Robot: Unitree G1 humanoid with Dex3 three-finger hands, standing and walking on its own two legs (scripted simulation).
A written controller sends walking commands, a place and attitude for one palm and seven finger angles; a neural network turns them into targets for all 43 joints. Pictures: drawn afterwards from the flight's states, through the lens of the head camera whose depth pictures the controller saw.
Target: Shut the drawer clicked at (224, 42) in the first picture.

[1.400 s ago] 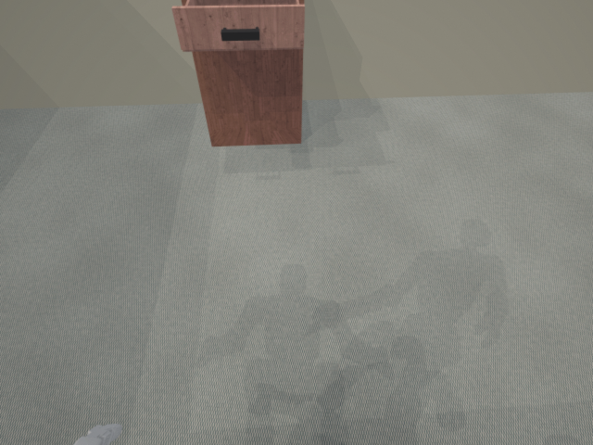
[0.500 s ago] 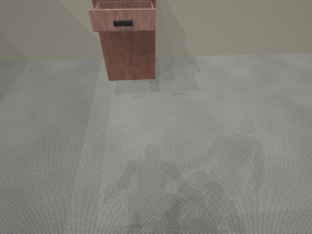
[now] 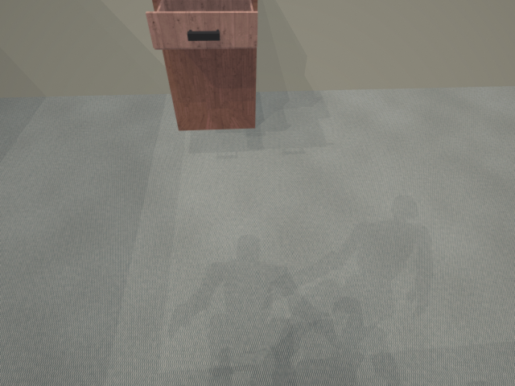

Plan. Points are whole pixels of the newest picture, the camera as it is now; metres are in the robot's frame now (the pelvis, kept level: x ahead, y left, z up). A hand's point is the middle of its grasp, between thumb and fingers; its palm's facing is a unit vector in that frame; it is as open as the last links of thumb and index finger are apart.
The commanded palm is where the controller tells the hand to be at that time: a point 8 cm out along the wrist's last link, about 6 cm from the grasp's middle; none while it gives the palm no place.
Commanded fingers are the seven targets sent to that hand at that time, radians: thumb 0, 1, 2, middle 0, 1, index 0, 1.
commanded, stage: look at it before walking up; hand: left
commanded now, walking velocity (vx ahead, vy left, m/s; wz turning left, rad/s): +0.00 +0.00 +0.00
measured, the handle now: (204, 33) +1.41 +0.30 -0.05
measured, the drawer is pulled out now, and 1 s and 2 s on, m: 0.30 0.30 0.30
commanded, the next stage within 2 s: walk to a spot facing it in 0.14 s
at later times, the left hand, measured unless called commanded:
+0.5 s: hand out of the picture +0.04 +0.21 -0.19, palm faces +0.02 -0.98 -0.21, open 7.4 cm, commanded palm none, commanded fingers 0.00 0.90 0.90 -0.20 -0.30 -0.20 -0.30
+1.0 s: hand (191, 285) +0.36 +0.17 -0.19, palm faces -0.03 -0.98 -0.21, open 7.4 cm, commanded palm none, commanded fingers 0.00 0.90 0.90 -0.20 -0.30 -0.20 -0.30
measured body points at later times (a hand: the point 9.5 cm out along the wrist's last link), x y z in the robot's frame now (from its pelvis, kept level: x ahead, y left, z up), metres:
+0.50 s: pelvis +0.04 +0.01 -0.01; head +0.03 +0.02 +0.44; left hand +0.04 +0.26 -0.17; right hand +0.06 -0.25 -0.16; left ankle +0.00 +0.13 -0.74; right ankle +0.00 -0.12 -0.75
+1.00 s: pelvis +0.23 -0.02 -0.03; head +0.26 -0.02 +0.41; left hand +0.36 +0.22 -0.17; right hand +0.07 -0.21 -0.17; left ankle +0.06 +0.11 -0.66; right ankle +0.31 -0.11 -0.75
